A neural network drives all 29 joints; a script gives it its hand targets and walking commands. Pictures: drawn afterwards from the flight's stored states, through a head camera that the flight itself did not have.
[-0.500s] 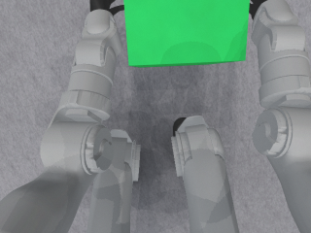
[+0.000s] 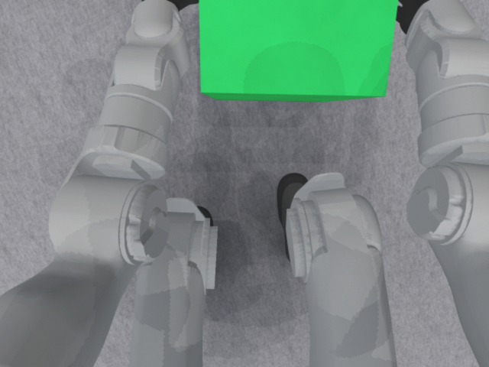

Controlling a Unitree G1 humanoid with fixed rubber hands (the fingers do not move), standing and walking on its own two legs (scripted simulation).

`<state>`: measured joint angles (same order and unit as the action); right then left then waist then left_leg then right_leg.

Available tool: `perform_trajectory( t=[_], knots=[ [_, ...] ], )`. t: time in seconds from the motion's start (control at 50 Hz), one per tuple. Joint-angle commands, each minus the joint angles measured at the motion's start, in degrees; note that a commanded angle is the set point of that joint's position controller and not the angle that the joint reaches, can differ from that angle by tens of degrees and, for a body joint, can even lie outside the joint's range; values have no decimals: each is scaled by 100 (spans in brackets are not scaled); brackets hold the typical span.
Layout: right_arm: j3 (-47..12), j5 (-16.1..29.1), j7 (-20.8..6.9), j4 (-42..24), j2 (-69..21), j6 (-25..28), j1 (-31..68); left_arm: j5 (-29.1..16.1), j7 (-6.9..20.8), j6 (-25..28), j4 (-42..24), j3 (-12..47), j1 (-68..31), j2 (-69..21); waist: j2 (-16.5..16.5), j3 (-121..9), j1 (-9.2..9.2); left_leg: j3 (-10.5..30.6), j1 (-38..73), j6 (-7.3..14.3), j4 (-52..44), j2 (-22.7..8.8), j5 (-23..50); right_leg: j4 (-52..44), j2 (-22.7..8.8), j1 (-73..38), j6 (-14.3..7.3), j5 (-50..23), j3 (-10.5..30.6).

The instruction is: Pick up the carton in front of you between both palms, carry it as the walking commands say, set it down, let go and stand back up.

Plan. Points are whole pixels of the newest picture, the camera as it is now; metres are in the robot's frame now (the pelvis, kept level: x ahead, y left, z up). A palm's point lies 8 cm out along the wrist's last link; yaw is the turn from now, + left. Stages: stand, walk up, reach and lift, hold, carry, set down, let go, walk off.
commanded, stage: set down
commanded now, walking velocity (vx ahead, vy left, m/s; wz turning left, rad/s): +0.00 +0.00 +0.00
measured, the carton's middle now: (282, 26) +0.52 -0.13 -0.26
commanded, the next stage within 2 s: let go in 1.78 s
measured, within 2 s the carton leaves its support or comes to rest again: neither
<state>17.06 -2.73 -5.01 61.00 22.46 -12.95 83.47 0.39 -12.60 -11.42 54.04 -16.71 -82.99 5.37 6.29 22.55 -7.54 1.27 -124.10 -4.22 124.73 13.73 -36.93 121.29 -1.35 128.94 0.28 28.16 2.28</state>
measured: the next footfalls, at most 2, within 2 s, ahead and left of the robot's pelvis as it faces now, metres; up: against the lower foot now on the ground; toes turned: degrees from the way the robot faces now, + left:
none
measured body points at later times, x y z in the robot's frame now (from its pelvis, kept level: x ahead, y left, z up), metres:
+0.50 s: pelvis -0.01 +0.00 -0.01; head +0.36 -0.07 +0.22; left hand +0.57 +0.02 -0.19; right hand +0.51 -0.29 -0.20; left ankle +0.10 +0.11 -0.35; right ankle +0.13 -0.13 -0.35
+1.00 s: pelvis -0.01 -0.01 +0.02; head +0.34 -0.09 +0.27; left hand +0.58 +0.02 -0.11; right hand +0.53 -0.35 -0.11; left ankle +0.10 +0.11 -0.35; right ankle +0.13 -0.13 -0.35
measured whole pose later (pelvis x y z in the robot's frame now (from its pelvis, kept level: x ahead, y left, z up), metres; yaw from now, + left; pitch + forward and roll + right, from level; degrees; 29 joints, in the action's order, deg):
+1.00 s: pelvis -0.01 -0.01 +0.02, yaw -1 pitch +34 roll +5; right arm 11.7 9.0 -3.1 62.7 31.0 -7.5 86.5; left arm -5.8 -11.6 -12.9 47.7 -9.6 -81.0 12.2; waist 3.2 21.0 -5.7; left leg -1.2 -119.8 -3.5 121.0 6.5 -36.2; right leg 118.1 0.1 127.4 -2.1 25.2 2.0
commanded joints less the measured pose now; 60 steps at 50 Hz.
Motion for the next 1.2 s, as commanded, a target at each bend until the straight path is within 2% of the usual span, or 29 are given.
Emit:
perform_trajectory(
  t=[0.0,0.1,0.12,0.18,0.36,0.42,0.46,0.48,0.56,0.62,0.64,0.66,0.68,0.7,0.72,0.8,0.84,0.86,0.88,0.92,0.94,0.96,0.98,1.0,1.02,1.06,1.08,1.16,1.18],
  knots=[
    [-1105,444,-1251,-533,-3821,365,2773,-323,1361,224,-349,1845,-3156,-4358,297,-5720,-825,-244,1299,301,-874,-92,1515,-573,346,-3309,-233,-2242,-119],
    [-1222,509,-1161,-711,-3756,367,2860,-449,1397,308,-511,1899,-3168,-4172,260,-5461,-686,-332,1548,302,-926,-44,1468,-660,387,-3283,-275,-1973,-133],
    [-988,204,-1124,-244,-3479,339,2724,-486,1439,219,-33,1908,-3014,-4228,271,-5296,-1031,-183,1222,227,-897,-100,1311,-504,309,-3292,-307,-2030,-207],
    [-947,339,-1171,-175,-3795,271,2573,-253,1433,288,-332,1575,-3169,-3856,319,-5097,-527,-360,1214,377,-976,-140,1113,-671,420,-3211,-369,-1830,-60],
    [-463,-111,-1137,-4,-2911,208,2073,-169,1359,134,221,1099,-2790,-3240,207,-4535,-819,-240,1379,344,-877,-144,616,-549,283,-2806,-386,-1045,-179],
    [-86,-184,-818,226,-1313,389,1946,-154,1099,258,115,956,-2582,-1782,248,-4317,-862,-310,1368,175,-828,-287,555,-617,287,-3178,-300,-949,-165],
    [205,-107,-485,549,-11,591,1915,-139,746,386,293,785,-2207,-562,268,-4487,-486,-365,1576,75,-798,-389,831,-517,159,-3365,-256,-1246,-47],
    [529,-222,-324,636,530,681,1539,-231,560,403,197,815,-2163,246,-56,-4641,-931,-351,1775,55,-944,-446,621,-675,130,-3672,-149,-1269,-213],
    [421,414,241,249,2062,1168,2116,-691,197,449,-22,819,-1998,1111,-273,-5390,-475,-326,1752,7,-845,-594,1135,-390,-48,-4103,-145,-1982,-187],
    [147,799,190,508,2052,1181,1755,-741,257,433,-156,899,-1921,1421,-359,-5565,-464,-529,1433,43,-644,-630,1080,-512,-41,-4265,-119,-2051,29],
    [-220,919,78,795,1747,1173,1563,-1012,333,403,100,1373,-1904,1166,-547,-5822,-977,-262,1787,66,-753,-687,1203,-538,-65,-4358,-91,-2277,-58],
    [-230,1203,57,846,1706,1162,1537,-981,345,399,-56,1270,-1852,1269,-181,-5730,-430,-491,1841,15,-809,-679,1175,-518,-98,-4135,-135,-2181,35],
    [-332,1249,12,441,1832,1199,1850,-1030,365,384,61,1228,-1714,1208,-293,-5789,-643,-434,1970,35,-665,-742,1157,-565,-40,-4015,-122,-1982,85],
    [-445,1473,14,301,1838,1194,1884,-874,334,475,-663,1103,-1793,1392,-122,-6175,-2,-646,1731,19,-819,-723,958,-523,-110,-4498,-108,-2105,114],
    [-516,1401,-5,192,1857,1212,2199,-890,337,424,-458,1264,-1801,1084,-366,-6472,-409,-592,1660,-8,-821,-790,1225,-595,-50,-4924,-136,-2435,91],
    [-438,1582,-1,81,2265,1004,2000,-821,178,212,-823,950,-1825,1408,-297,-7485,-70,-672,2721,-3,-946,-793,1154,-729,-55,-4882,-62,-2020,-124],
    [-552,1640,57,-327,1874,993,1996,-748,166,284,-1465,1026,-2037,1508,-671,-8062,-330,-681,2603,118,-870,-804,1323,-810,95,-5216,-25,-2587,-88],
    [-223,1314,109,-260,2266,947,1882,-662,137,179,-1352,934,-1754,1197,-92,-8149,-76,-843,2482,19,-1058,-722,1318,-934,106,-5335,-129,-2432,-27],
    [-166,1292,151,-286,2209,870,1896,-844,112,202,-1751,1147,-1986,1206,-153,-8552,-483,-663,2515,-27,-1233,-700,1505,-885,128,-5767,-158,-2864,-26],
    [-459,1151,185,-500,1992,662,1826,-572,40,13,-1550,664,-1627,1306,-755,-8417,-42,-761,2578,125,-1263,-616,1265,-1122,86,-5689,-73,-2518,-42],
    [-321,1077,261,-563,2106,621,1856,-688,59,-55,-1688,774,-1647,1163,-938,-8631,-465,-788,2316,114,-1410,-581,926,-1379,217,-6175,-72,-2301,-35],
    [-414,1083,242,-204,1785,512,1546,-499,119,-148,-832,531,-1223,1176,-890,-7688,-223,-878,1949,96,-1610,-583,656,-1573,251,-5818,-9,-1949,-133],
    [-626,1151,218,-594,1546,475,1708,-456,76,-116,-1753,462,-1295,894,-829,-8044,235,-890,2446,102,-1723,-578,829,-1564,115,-5896,-51,-1918,-152],
    [-477,915,215,-641,1650,498,1627,-438,76,-151,-843,263,-1231,962,-1133,-7574,-302,-845,2017,143,-1867,-586,629,-1884,258,-5779,-8,-1708,-168],
    [-413,736,184,-352,1496,432,1432,-178,115,-116,-1007,351,-989,897,-805,-7341,214,-823,1718,113,-2007,-535,502,-1872,226,-5584,-30,-1623,-89],
    [-230,599,144,-565,1483,423,1549,-73,103,-114,-1118,134,-1189,1007,-973,-7699,-57,-777,2147,166,-2138,-578,608,-2001,212,-5553,32,-1734,-192],
    [-164,697,143,-666,1731,376,1739,5,89,-120,-1230,-47,-1038,1157,-851,-7789,268,-891,2102,108,-2121,-534,559,-2076,143,-5799,34,-1478,-63],
    [-476,614,219,-853,1280,285,1735,-164,220,-170,-924,-171,-999,991,-1830,-7448,72,-859,1359,248,-2731,-518,344,-2727,186,-6622,134,-1328,-52],
    [-398,685,187,-1188,1480,323,1815,-45,204,-174,-986,-106,-1048,1154,-1483,-7986,150,-891,1883,176,-2603,-560,613,-2720,292,-6684,155,-1504,-95]
  ],
)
